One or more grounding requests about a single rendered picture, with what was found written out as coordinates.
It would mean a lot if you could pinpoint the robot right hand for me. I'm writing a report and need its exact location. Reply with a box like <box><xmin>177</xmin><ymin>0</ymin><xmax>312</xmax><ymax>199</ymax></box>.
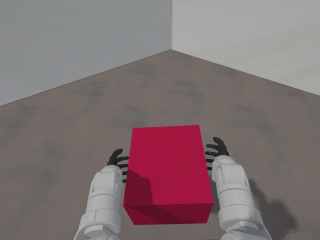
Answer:
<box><xmin>205</xmin><ymin>137</ymin><xmax>229</xmax><ymax>171</ymax></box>

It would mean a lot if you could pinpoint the right robot forearm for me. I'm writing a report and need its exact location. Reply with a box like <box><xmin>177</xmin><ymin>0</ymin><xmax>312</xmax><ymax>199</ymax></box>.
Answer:
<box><xmin>211</xmin><ymin>155</ymin><xmax>272</xmax><ymax>240</ymax></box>

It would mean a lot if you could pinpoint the carton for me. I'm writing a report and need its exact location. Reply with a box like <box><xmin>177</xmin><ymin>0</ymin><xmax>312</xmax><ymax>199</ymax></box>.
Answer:
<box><xmin>123</xmin><ymin>125</ymin><xmax>214</xmax><ymax>225</ymax></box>

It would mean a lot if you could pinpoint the left robot forearm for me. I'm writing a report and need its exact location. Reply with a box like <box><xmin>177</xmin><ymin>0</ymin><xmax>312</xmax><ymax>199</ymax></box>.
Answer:
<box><xmin>74</xmin><ymin>165</ymin><xmax>123</xmax><ymax>240</ymax></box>

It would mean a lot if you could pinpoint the right robot upper arm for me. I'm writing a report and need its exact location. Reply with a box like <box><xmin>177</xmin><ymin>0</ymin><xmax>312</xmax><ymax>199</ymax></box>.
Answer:
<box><xmin>220</xmin><ymin>230</ymin><xmax>269</xmax><ymax>240</ymax></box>

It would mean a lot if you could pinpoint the robot left hand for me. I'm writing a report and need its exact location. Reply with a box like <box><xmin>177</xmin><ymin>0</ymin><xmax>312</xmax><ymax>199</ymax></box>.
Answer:
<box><xmin>107</xmin><ymin>148</ymin><xmax>129</xmax><ymax>183</ymax></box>

